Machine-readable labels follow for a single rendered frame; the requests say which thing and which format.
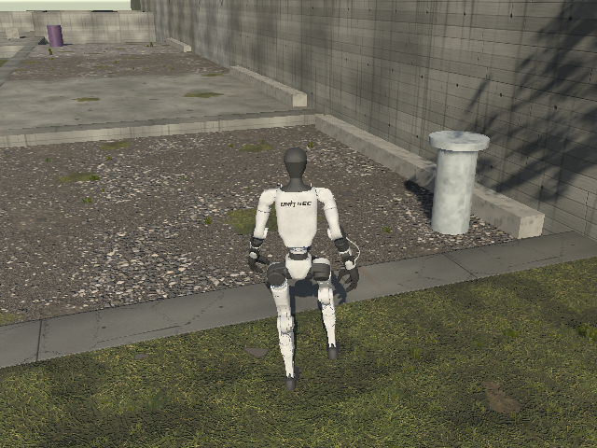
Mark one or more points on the left robot foot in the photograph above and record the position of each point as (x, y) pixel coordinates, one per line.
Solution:
(290, 383)

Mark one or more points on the left robot hand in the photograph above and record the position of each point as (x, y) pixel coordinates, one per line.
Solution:
(260, 259)

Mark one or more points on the right robot forearm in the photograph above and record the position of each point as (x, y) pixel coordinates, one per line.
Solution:
(345, 251)

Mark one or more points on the robot left upper arm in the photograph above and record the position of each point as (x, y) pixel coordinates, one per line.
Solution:
(263, 211)

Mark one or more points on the left robot forearm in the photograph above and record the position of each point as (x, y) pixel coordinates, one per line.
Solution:
(255, 245)

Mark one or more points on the robot right upper arm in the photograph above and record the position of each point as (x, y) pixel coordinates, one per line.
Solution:
(331, 212)

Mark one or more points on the right robot hand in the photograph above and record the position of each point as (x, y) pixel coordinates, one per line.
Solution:
(354, 277)

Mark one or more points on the robot left shin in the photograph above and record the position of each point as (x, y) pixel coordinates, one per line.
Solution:
(286, 342)

